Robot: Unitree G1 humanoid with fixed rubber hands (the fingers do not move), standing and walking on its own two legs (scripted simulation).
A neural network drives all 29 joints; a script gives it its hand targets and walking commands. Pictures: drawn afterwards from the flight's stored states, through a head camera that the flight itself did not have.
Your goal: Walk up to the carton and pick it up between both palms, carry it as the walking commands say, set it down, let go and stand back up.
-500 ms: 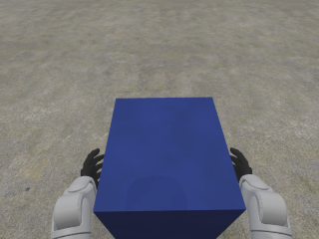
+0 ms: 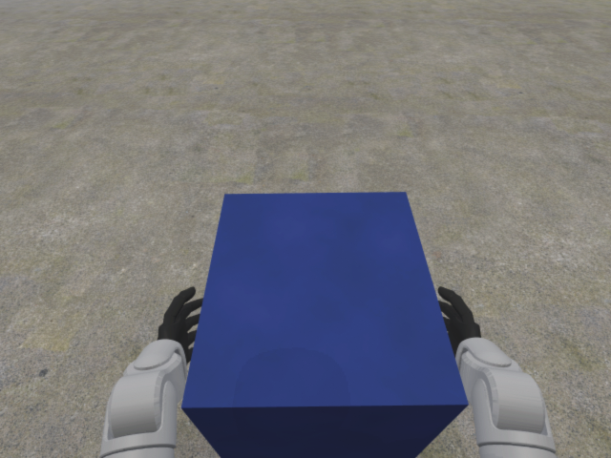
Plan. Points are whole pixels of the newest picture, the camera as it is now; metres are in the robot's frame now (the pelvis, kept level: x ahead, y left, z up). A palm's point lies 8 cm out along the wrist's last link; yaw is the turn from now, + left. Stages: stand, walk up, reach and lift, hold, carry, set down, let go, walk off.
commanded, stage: carry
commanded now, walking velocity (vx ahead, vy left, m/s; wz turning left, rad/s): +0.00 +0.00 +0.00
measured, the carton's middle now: (316, 327) +0.32 -0.01 -0.01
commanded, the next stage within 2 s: none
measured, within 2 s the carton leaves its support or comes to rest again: neither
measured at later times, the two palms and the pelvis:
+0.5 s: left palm (157, 398) +0.19 +0.17 +0.07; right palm (480, 363) +0.23 -0.19 +0.07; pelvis -0.02 -0.03 -0.02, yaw +5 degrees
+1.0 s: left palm out of the picture +0.12 +0.15 +0.07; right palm (478, 350) +0.24 -0.20 +0.07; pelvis -0.04 -0.11 +0.00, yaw +21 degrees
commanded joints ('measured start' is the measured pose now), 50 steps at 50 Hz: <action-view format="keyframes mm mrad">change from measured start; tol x16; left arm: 1 -451 -694 -616 -171 -119 -29 -94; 13 -401 -833 -777 -549 -270 128 -39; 50 -241 -777 -786 -588 -285 257 -7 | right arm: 1 -538 738 642 -215 131 -48 97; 14 -488 832 813 -617 299 145 49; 50 -305 765 796 -647 274 250 19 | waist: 1 4 -21 -286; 28 8 -156 -81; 32 -16 4 -152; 34 -39 405 -233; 39 -20 130 -324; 48 5 212 -337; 50 16 -113 -258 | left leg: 1 150 65 -42 -33 227 63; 18 51 92 -58 84 455 91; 25 -146 12 15 306 -188 50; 29 -147 9 42 426 -259 42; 32 0 -3 20 109 -111 77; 35 274 327 -666 -177 511 307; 48 12 91 -234 -167 -9 48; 50 -246 -73 -56 162 -177 -4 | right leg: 1 62 -115 104 -122 257 -13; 18 87 -102 -2 -6 242 -9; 29 -101 -301 65 -202 17 -127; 32 -63 -210 -71 29 163 -71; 36 -394 -13 177 557 -294 71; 44 -180 60 98 231 -93 90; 48 132 53 27 -199 1 59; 50 223 -250 376 -353 -124 -40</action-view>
